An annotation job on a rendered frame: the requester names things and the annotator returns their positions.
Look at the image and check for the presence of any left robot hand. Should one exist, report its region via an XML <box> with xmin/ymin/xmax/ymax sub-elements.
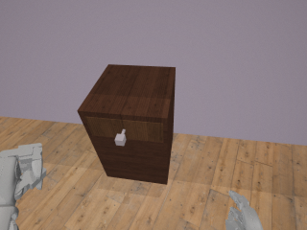
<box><xmin>0</xmin><ymin>143</ymin><xmax>47</xmax><ymax>206</ymax></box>

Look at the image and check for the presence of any handle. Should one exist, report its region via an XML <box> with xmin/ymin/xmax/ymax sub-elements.
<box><xmin>114</xmin><ymin>129</ymin><xmax>127</xmax><ymax>147</ymax></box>

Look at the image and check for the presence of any drawer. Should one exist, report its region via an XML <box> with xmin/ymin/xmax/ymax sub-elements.
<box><xmin>84</xmin><ymin>116</ymin><xmax>164</xmax><ymax>143</ymax></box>

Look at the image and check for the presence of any right robot hand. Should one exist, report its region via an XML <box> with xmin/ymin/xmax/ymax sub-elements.
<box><xmin>225</xmin><ymin>190</ymin><xmax>264</xmax><ymax>230</ymax></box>

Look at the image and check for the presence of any robot left forearm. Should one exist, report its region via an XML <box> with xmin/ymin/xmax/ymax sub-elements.
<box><xmin>0</xmin><ymin>204</ymin><xmax>19</xmax><ymax>230</ymax></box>

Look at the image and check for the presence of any cabinet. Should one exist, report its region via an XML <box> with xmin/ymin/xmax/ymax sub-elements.
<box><xmin>77</xmin><ymin>64</ymin><xmax>176</xmax><ymax>185</ymax></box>

